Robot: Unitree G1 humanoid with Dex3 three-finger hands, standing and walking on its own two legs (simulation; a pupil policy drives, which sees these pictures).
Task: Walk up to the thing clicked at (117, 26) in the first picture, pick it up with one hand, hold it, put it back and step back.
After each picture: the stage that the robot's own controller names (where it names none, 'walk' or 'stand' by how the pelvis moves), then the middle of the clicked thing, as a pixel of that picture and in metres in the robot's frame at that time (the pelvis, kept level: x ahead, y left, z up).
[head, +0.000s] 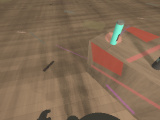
stand; (116, 33) +0.88 -0.22 +0.03
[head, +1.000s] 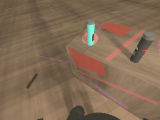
walk; (90, 33) +0.80 +0.09 +0.05
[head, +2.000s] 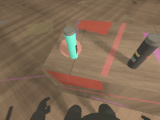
rise first; (71, 44) +0.52 +0.18 +0.08
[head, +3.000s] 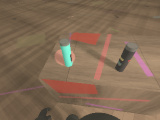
stand; (66, 54) +0.51 +0.22 +0.04
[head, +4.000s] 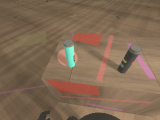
stand; (70, 54) +0.51 +0.20 +0.03
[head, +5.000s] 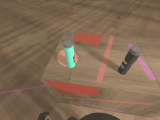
stand; (69, 55) +0.50 +0.20 +0.03
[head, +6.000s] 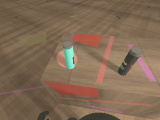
stand; (69, 56) +0.49 +0.20 +0.03
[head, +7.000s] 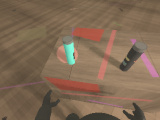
rise first; (69, 51) +0.51 +0.20 +0.03
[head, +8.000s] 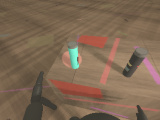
go down; (73, 56) +0.50 +0.19 +0.03
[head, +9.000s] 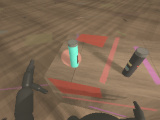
go down; (73, 54) +0.51 +0.18 +0.04
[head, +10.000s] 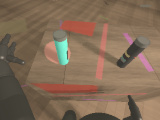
go down; (62, 50) +0.47 +0.18 +0.08
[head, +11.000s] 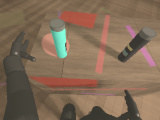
close in; (60, 41) +0.49 +0.18 +0.10
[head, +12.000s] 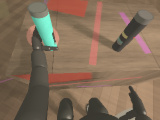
close; (46, 32) +0.52 +0.21 +0.13
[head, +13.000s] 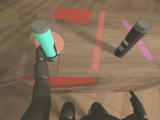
lift; (47, 44) +0.46 +0.23 +0.12
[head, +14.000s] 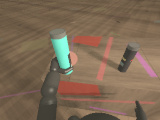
lift; (63, 54) +0.34 +0.17 +0.23
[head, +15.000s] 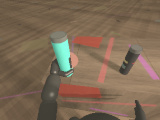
hold; (63, 57) +0.32 +0.17 +0.22
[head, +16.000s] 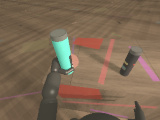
hold; (64, 55) +0.33 +0.16 +0.23
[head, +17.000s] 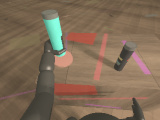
crouch; (55, 36) +0.45 +0.21 +0.25
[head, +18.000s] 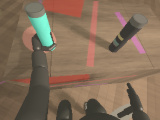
lower; (44, 32) +0.53 +0.21 +0.11
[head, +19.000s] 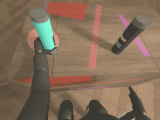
lower; (46, 36) +0.51 +0.21 +0.12
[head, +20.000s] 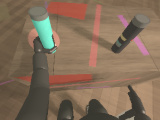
lower; (45, 34) +0.51 +0.21 +0.12
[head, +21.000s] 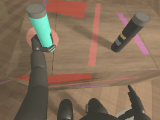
lower; (44, 33) +0.52 +0.22 +0.12
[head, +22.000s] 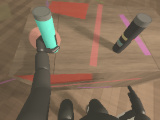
loosen; (48, 34) +0.51 +0.20 +0.12
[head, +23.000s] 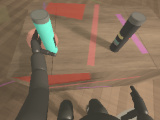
withdraw; (47, 36) +0.51 +0.20 +0.12
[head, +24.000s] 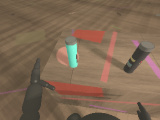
sink last; (72, 53) +0.47 +0.17 +0.08
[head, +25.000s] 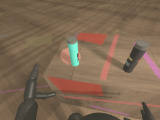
stand; (73, 52) +0.51 +0.19 +0.08
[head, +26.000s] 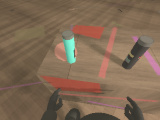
stand; (69, 48) +0.49 +0.19 +0.09
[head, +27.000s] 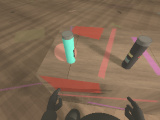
stand; (69, 49) +0.50 +0.19 +0.10
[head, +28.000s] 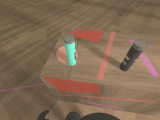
stand; (70, 52) +0.50 +0.19 +0.06
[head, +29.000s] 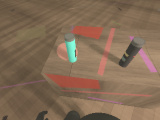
walk; (71, 49) +0.53 +0.19 +0.04
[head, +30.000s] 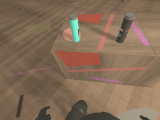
walk; (74, 29) +0.77 +0.21 +0.05
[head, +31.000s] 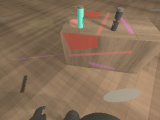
stand; (80, 17) +1.11 +0.19 +0.05
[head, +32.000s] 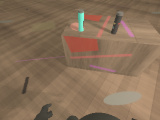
stand; (81, 21) +1.10 +0.18 +0.03
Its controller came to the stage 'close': yes
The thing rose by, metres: 0.21
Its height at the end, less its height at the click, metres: +0.00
